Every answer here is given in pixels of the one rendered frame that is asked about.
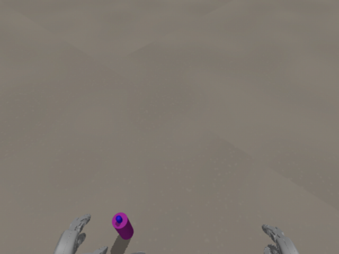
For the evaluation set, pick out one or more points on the left robot hand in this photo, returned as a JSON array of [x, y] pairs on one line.
[[71, 239]]

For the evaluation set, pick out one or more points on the bottle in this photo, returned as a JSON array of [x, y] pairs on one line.
[[122, 225]]

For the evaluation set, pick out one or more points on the right robot hand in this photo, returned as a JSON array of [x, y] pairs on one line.
[[284, 245]]

